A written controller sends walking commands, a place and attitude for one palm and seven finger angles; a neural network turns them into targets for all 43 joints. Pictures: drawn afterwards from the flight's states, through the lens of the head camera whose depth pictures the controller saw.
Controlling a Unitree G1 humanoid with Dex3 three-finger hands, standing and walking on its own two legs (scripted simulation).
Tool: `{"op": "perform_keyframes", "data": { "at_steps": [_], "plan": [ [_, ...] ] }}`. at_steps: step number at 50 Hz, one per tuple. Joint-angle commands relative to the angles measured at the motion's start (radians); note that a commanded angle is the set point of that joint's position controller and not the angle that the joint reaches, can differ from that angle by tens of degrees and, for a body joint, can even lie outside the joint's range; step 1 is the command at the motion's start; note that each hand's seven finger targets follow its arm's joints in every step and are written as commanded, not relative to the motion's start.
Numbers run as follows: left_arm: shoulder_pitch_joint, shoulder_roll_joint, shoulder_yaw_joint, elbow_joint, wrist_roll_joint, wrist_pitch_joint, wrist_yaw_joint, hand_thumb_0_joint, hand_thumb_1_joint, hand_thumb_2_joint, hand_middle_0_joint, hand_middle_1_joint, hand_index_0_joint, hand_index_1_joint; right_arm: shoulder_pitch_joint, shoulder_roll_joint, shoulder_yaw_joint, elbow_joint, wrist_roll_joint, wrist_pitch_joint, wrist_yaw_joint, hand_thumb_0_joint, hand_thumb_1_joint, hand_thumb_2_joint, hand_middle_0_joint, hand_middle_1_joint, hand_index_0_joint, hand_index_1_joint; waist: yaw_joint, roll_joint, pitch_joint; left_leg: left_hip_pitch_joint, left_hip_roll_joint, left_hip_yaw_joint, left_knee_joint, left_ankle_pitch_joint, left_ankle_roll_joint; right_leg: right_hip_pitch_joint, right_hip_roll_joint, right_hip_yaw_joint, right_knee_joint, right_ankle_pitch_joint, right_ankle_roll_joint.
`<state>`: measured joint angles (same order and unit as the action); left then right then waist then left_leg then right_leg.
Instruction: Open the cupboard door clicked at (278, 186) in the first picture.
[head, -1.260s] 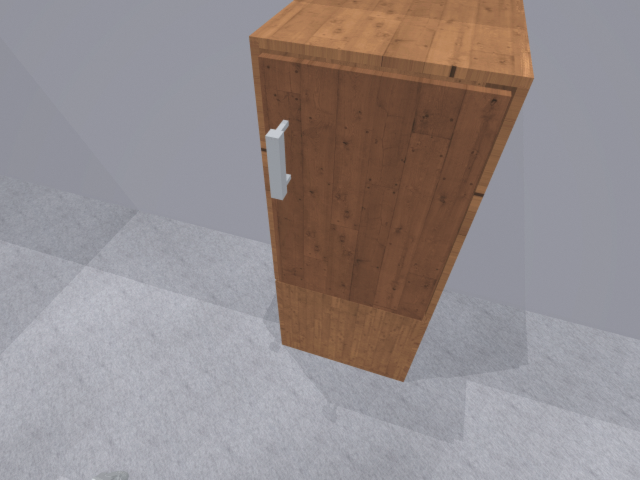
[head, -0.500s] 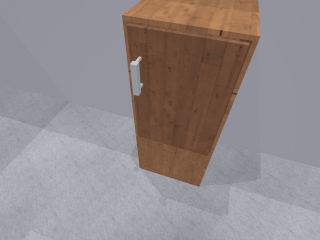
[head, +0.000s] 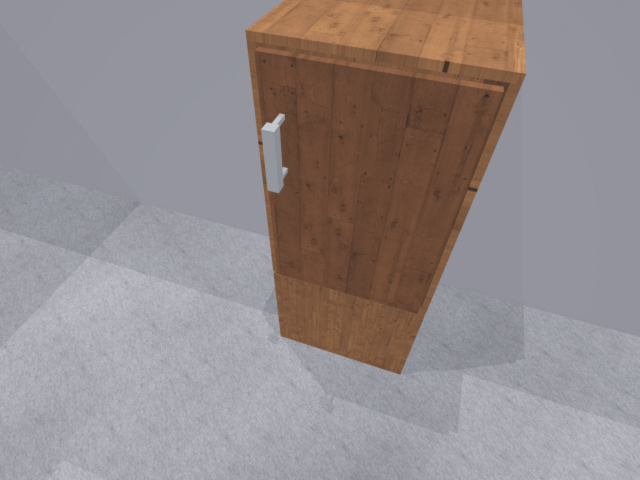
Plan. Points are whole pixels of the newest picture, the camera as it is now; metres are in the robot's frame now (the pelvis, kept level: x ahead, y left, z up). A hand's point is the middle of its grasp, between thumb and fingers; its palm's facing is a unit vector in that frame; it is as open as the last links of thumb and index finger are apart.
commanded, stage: look at it before walking up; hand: left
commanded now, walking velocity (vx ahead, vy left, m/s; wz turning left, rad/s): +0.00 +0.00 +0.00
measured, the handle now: (277, 153) +0.65 +0.12 +0.05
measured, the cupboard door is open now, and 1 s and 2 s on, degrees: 0 0 0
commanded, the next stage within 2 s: shuffle to correct the standing spot in 0.18 s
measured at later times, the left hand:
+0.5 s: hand out of the picture +0.04 +0.21 -0.18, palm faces -0.01 -0.97 -0.23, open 7.4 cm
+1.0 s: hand (202, 460) +0.18 +0.19 -0.18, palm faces -0.15 -0.96 -0.23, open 7.4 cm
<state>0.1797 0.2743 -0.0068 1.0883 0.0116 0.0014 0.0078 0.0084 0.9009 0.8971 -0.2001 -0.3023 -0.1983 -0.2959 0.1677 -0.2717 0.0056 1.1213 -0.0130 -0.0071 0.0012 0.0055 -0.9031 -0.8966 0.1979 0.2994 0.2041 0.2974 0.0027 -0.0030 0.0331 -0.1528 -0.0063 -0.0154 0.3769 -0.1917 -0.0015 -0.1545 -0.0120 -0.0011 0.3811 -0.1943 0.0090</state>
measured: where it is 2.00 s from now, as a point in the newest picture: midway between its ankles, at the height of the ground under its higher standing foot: outside the picture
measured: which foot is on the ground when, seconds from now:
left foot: down 0.00-0.92, up 0.94-1.00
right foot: down 0.00-0.62, up 0.64-0.90, down 0.92-1.00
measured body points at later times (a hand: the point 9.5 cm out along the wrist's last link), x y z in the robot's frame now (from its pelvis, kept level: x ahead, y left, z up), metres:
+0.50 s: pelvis +0.01 +0.01 +0.00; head +0.01 +0.01 +0.45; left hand +0.05 +0.26 -0.16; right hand +0.04 -0.25 -0.15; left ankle +0.01 +0.12 -0.75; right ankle +0.01 -0.12 -0.75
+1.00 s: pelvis +0.08 +0.03 -0.02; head +0.10 +0.01 +0.43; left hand +0.19 +0.24 -0.16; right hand -0.03 -0.16 -0.18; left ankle +0.02 +0.13 -0.72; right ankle +0.08 -0.06 -0.75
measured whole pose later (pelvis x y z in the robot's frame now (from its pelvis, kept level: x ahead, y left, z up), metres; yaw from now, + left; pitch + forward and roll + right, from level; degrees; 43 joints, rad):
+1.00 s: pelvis +0.08 +0.03 -0.02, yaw -10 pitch -1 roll +0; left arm 0.19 0.14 0.04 1.00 0.02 -0.01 0.04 0.00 0.91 0.90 -0.20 -0.30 -0.20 -0.30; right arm 0.39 -0.13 -0.02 1.13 -0.01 0.02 -0.03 0.01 -0.90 -0.90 0.20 0.30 0.20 0.30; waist -0.03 0.03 0.07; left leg -0.22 0.02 0.11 0.81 -0.52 0.00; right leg -0.28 -0.03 -0.14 0.61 -0.31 -0.05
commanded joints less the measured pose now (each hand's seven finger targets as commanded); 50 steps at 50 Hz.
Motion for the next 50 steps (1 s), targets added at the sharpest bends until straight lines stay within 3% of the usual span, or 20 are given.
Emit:
{"op": "perform_keyframes", "data": {
  "at_steps": [1,15,18,20,24,26,28,29,31,32,33,34,38,41,44,45,46,47,49,50],
  "plan": [
    [-0.007,0.167,0.032,-0.049,0.002,-0.024,0.014,0.000,0.900,0.900,-0.200,-0.300,-0.200,-0.300,-0.014,-0.173,-0.035,-0.049,0.004,-0.020,-0.017,0.000,-0.900,-0.900,0.200,0.300,0.200,0.300,-0.002,-0.006,-0.028,-0.011,0.109,-0.084,-0.074,0.087,0.017,0.007,-0.101,0.091,-0.069,0.065,-0.024],
    [0.018,0.143,0.029,-0.038,0.002,-0.024,0.016,0.000,0.900,0.900,-0.200,-0.300,-0.200,-0.300,0.004,-0.146,-0.031,-0.037,0.004,-0.017,-0.020,0.000,-0.900,-0.900,0.200,0.300,0.200,0.300,-0.001,-0.001,-0.025,0.005,0.105,-0.069,-0.064,0.097,0.012,0.014,-0.106,0.095,-0.082,0.083,-0.028],
    [0.047,0.105,0.029,-0.031,0.004,-0.014,0.017,0.000,0.900,0.900,-0.200,-0.300,-0.200,-0.300,0.045,-0.095,-0.025,-0.032,-0.001,-0.007,-0.020,0.000,-0.900,-0.900,0.200,0.300,0.200,0.300,-0.001,-0.006,-0.017,0.002,0.093,-0.029,-0.023,0.045,0.002,-0.018,-0.117,0.132,-0.076,0.042,-0.042],
    [0.068,0.105,0.038,-0.039,0.005,-0.003,0.015,0.000,0.900,0.900,-0.200,-0.300,-0.200,-0.300,0.065,-0.082,-0.027,-0.039,-0.004,0.003,-0.019,0.000,-0.900,-0.900,0.200,0.300,0.200,0.300,0.004,-0.016,0.020,-0.038,0.080,-0.004,0.002,-0.053,-0.001,-0.049,-0.124,0.180,-0.087,-0.076,-0.058],
    [0.097,0.129,0.066,-0.067,0.009,0.010,0.013,0.000,0.900,0.900,-0.200,-0.300,-0.200,-0.300,0.106,-0.073,-0.038,-0.073,-0.007,0.008,-0.018,0.000,-0.900,-0.900,0.200,0.300,0.200,0.300,0.009,-0.110,0.055,-0.116,0.050,0.048,0.096,-0.157,-0.005,-0.076,-0.175,0.296,-0.127,-0.233,-0.111],
    [0.109,0.124,0.079,-0.082,0.010,0.011,0.015,0.000,0.900,0.900,-0.200,-0.300,-0.200,-0.300,0.126,-0.063,-0.043,-0.087,-0.008,0.005,-0.019,0.000,-0.900,-0.900,0.200,0.300,0.200,0.300,0.006,-0.115,0.061,-0.111,0.050,0.058,0.120,-0.150,-0.005,-0.104,-0.193,0.324,-0.120,-0.218,-0.131],
    [0.097,0.109,0.085,-0.098,0.011,0.013,0.016,0.000,0.900,0.900,-0.200,-0.300,-0.200,-0.300,0.169,-0.055,-0.046,-0.090,-0.007,-0.001,-0.019,0.000,-0.900,-0.900,0.200,0.300,0.200,0.300,-0.010,-0.063,0.058,-0.062,0.062,0.050,0.076,-0.144,0.002,-0.149,-0.160,0.288,-0.060,-0.194,-0.126],
    [0.087,0.091,0.085,-0.109,0.012,0.016,0.014,0.000,0.900,0.900,-0.200,-0.300,-0.200,-0.300,0.195,-0.060,-0.048,-0.089,-0.007,-0.005,-0.020,0.000,-0.900,-0.900,0.200,0.300,0.200,0.300,-0.018,-0.016,0.053,-0.023,0.086,0.022,0.027,-0.134,0.016,-0.182,-0.115,0.238,0.008,-0.182,-0.109],
    [0.070,0.018,0.074,-0.129,0.017,0.020,0.008,0.000,0.900,0.900,-0.200,-0.300,-0.200,-0.300,0.260,-0.115,-0.063,-0.080,-0.010,-0.012,-0.027,0.000,-0.900,-0.900,0.200,0.300,0.200,0.300,-0.039,0.201,0.051,0.090,0.248,-0.168,-0.132,-0.146,0.093,-0.331,0.023,0.031,0.299,-0.197,-0.049],
    [0.044,0.002,0.069,-0.147,0.021,0.016,0.011,0.000,0.900,0.900,-0.200,-0.300,-0.200,-0.300,0.288,-0.107,-0.065,-0.081,-0.008,-0.013,-0.032,0.000,-0.900,-0.900,0.200,0.300,0.200,0.300,-0.047,0.229,0.062,0.131,0.310,-0.221,-0.172,-0.057,0.149,-0.424,0.026,-0.016,0.448,-0.317,-0.032],
    [0.032,-0.002,0.066,-0.148,0.020,0.012,0.012,0.000,0.900,0.900,-0.200,-0.300,-0.200,-0.300,0.291,-0.077,-0.056,-0.084,-0.009,-0.016,-0.036,0.000,-0.900,-0.900,0.200,0.300,0.200,0.300,-0.046,0.155,0.066,0.133,0.331,-0.217,-0.156,0.066,0.199,-0.445,-0.012,-0.003,0.562,-0.335,-0.035],
    [0.042,-0.023,0.065,-0.137,0.019,0.010,0.010,0.000,0.900,0.900,-0.200,-0.300,-0.200,-0.300,0.270,-0.060,-0.049,-0.089,-0.011,-0.018,-0.037,0.000,-0.900,-0.900,0.200,0.300,0.200,0.300,-0.028,0.115,0.069,0.126,0.320,-0.165,-0.133,0.178,0.217,-0.439,-0.036,-0.004,0.612,-0.326,-0.038],
    [0.069,-0.065,0.057,-0.123,0.019,0.015,0.004,0.000,0.900,0.900,-0.200,-0.300,-0.200,-0.300,0.248,-0.039,-0.043,-0.086,-0.017,-0.025,-0.039,0.000,-0.900,-0.900,0.200,0.300,0.200,0.300,0.000,0.103,0.062,0.083,0.264,-0.010,-0.101,0.352,0.203,-0.332,-0.056,-0.072,0.517,-0.266,-0.033],
    [0.080,-0.080,0.054,-0.123,0.021,0.015,0.008,0.000,0.900,0.900,-0.200,-0.300,-0.200,-0.300,0.273,-0.027,-0.040,-0.061,-0.016,-0.022,-0.039,0.000,-0.900,-0.900,0.200,0.300,0.200,0.300,0.006,0.097,0.066,0.033,0.253,0.032,-0.067,0.370,0.184,-0.215,-0.040,-0.104,0.371,-0.199,-0.039],
    [0.179,-0.054,0.062,-0.093,0.021,0.000,0.017,0.000,0.900,0.900,-0.200,-0.300,-0.200,-0.300,0.262,-0.006,-0.040,-0.046,0.001,-0.026,-0.047,0.000,-0.900,-0.900,0.200,0.300,0.200,0.300,0.062,0.006,0.025,-0.028,0.214,0.076,0.115,0.487,0.100,0.010,-0.045,-0.076,0.098,0.060,-0.045],
    [0.254,-0.004,0.071,-0.068,0.021,-0.013,0.029,0.000,0.900,0.900,-0.200,-0.300,-0.200,-0.300,0.266,0.023,-0.039,-0.050,0.010,-0.030,-0.047,0.000,-0.900,-0.900,0.200,0.300,0.200,0.300,0.074,-0.089,-0.047,-0.135,0.149,0.115,0.258,0.339,0.046,0.163,-0.185,0.106,0.075,0.335,-0.097],
    [0.287,0.061,0.078,-0.054,0.014,-0.020,0.035,0.000,0.900,0.900,-0.200,-0.300,-0.200,-0.300,0.272,0.054,-0.041,-0.066,0.016,-0.028,-0.045,0.000,-0.900,-0.900,0.200,0.300,0.200,0.300,0.054,-0.177,-0.090,-0.239,0.052,0.154,0.398,-0.098,-0.004,0.220,-0.378,0.276,0.041,0.661,-0.208],
    [0.284,0.058,0.080,-0.048,0.003,-0.022,0.041,0.000,0.900,0.900,-0.200,-0.300,-0.200,-0.300,0.233,0.060,-0.042,-0.073,0.013,-0.007,-0.050,0.000,-0.900,-0.900,0.200,0.300,0.200,0.300,0.063,-0.178,-0.096,-0.234,0.052,0.096,0.519,-0.394,-0.013,0.164,-0.418,0.286,0.025,0.821,-0.289],
    [0.151,0.032,0.074,-0.079,0.013,-0.013,0.050,0.000,0.900,0.900,-0.200,-0.300,-0.200,-0.300,0.198,0.089,-0.044,-0.064,0.012,0.010,-0.052,0.000,-0.900,-0.900,0.200,0.300,0.200,0.300,0.027,-0.130,-0.027,-0.258,0.093,0.009,0.575,-0.382,-0.013,0.033,-0.378,0.214,0.012,0.672,-0.290],
    [0.102,0.022,0.072,-0.097,0.017,-0.007,0.050,0.000,0.900,0.900,-0.200,-0.300,-0.200,-0.300,0.204,0.107,-0.045,-0.054,0.010,0.017,-0.050,0.000,-0.900,-0.900,0.200,0.300,0.200,0.300,0.009,-0.085,-0.016,-0.229,0.093,0.013,0.544,-0.352,-0.016,-0.021,-0.343,0.158,0.000,0.588,-0.263]
  ]
}}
